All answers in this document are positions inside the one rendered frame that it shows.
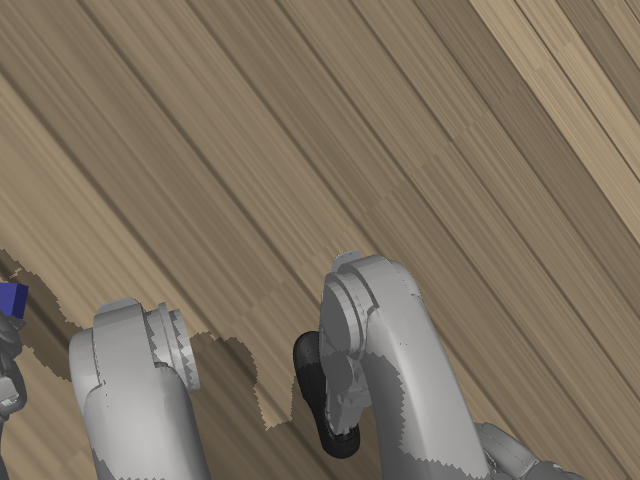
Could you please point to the right robot arm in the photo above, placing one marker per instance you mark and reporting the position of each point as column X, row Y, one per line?
column 548, row 470

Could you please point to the left robot arm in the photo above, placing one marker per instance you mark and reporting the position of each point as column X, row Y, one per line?
column 13, row 395

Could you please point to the cube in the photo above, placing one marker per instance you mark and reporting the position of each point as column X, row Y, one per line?
column 13, row 299

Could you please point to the right robot hand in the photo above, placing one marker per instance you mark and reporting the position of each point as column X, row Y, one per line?
column 508, row 459

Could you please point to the left robot hand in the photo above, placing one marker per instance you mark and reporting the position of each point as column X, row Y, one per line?
column 16, row 322

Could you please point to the right robot foot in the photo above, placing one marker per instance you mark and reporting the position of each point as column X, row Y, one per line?
column 312, row 382

